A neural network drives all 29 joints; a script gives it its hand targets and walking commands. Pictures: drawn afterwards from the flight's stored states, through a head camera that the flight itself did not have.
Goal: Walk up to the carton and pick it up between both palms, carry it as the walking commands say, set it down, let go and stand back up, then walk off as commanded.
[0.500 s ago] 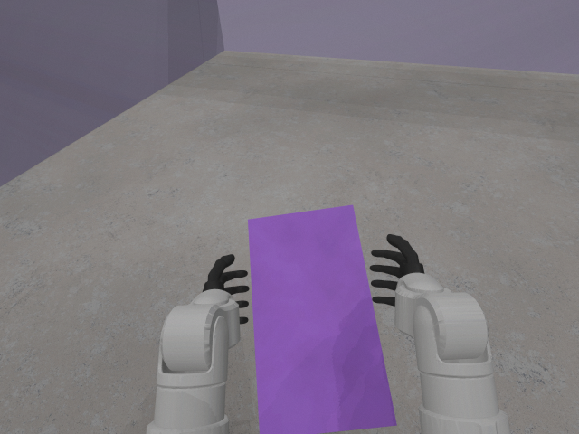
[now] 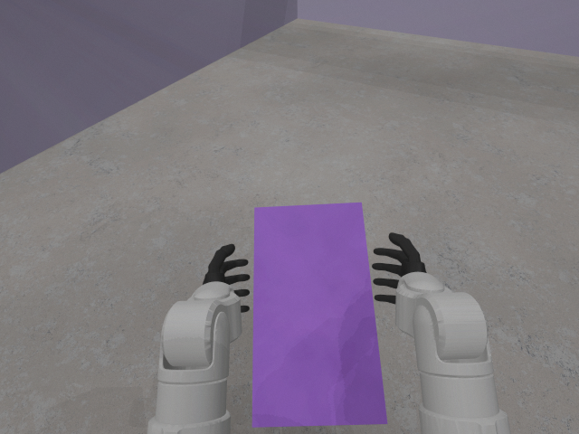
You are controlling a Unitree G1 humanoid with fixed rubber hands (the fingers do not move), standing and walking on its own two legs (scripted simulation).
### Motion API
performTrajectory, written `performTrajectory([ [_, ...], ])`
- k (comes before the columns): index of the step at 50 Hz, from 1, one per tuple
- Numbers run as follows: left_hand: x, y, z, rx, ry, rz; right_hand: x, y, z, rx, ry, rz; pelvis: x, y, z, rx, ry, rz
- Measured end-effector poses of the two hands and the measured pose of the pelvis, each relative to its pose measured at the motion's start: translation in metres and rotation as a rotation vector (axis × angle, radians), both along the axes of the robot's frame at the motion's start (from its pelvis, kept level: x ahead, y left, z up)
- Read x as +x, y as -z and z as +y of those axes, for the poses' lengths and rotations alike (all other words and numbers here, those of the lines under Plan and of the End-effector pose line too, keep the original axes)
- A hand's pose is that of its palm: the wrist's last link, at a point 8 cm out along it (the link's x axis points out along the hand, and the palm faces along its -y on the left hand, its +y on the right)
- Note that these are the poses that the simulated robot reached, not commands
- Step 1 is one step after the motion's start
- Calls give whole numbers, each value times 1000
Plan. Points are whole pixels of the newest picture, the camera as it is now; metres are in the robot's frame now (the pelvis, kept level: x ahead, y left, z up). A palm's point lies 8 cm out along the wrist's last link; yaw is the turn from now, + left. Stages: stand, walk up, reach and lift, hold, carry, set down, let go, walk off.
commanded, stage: carry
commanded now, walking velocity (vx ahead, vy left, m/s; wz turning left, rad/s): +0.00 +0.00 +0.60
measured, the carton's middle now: (312, 310) +0.32 +0.00 -0.01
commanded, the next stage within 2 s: none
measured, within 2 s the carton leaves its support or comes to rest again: neither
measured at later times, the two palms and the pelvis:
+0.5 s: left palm (146, 383) +0.17 +0.18 +0.10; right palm (367, 339) +0.22 -0.06 +0.09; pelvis -0.09 +0.01 +0.01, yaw +11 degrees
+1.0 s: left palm out of the picture +0.06 +0.24 +0.10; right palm (304, 401) +0.15 +0.02 +0.09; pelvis -0.17 +0.03 +0.01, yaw +20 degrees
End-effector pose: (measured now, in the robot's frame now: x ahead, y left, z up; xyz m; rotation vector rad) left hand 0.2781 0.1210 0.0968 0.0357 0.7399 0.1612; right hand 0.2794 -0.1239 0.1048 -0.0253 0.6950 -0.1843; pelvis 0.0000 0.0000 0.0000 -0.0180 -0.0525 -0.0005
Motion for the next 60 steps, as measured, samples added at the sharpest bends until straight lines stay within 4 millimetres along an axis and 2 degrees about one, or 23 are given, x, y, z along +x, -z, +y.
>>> performTrajectory([
  [3, -13, 1, 17, -7, -34, 21, -5, -1, 17, -7, -38, 22, -9, -4, 6, -19, -27, 7],
  [7, -27, 2, 29, -15, -67, 23, -10, 0, 30, -15, -63, 31, -23, -6, 9, -31, -44, 42],
  [12, -44, 10, 31, -14, -92, 27, -21, 12, 33, -8, -77, 44, -46, -5, 6, -37, -58, 100],
  [16, -63, 13, 31, 23, -111, 52, -37, 24, 33, 32, -93, 69, -66, -7, 2, -49, -81, 119],
  [21, -86, 3, 40, 27, -149, 42, -53, 19, 42, 45, -135, 71, -81, -14, 2, -4, -130, 109],
  [25, -104, -2, 61, 22, -192, 10, -61, 12, 65, 38, -172, 40, -93, -12, 12, 10, -184, 94],
  [29, -127, 3, 93, 15, -247, -28, -71, 14, 100, 27, -223, 4, -104, 2, 30, 7, -245, 58],
  [32, -150, 6, 113, 6, -310, 1, -81, 12, 123, 30, -293, 33, -114, -3, 34, -13, -286, 53],
  [36, -173, 4, 127, -5, -369, 11, -89, 9, 142, 18, -353, 45, -126, -8, 32, -30, -315, 66],
  [39, -184, 4, 126, 2, -386, 7, -94, 11, 144, 21, -364, 43, -136, -7, 27, -30, -321, 90],
  [43, -195, 5, 119, 23, -381, 23, -105, 17, 137, 41, -356, 53, -149, -8, 22, -32, -323, 96],
  [46, -202, 2, 117, 12, -374, 25, -114, 14, 134, 33, -355, 55, -156, -11, 21, -18, -336, 94],
  [55, -233, -2, 135, -7, -390, -3, -142, 4, 153, 17, -371, 25, -181, -11, 35, -22, -359, 66],
  [60, -246, -3, 133, -10, -392, -6, -154, 1, 151, 14, -373, 19, -193, -12, 32, -25, -358, 60],
])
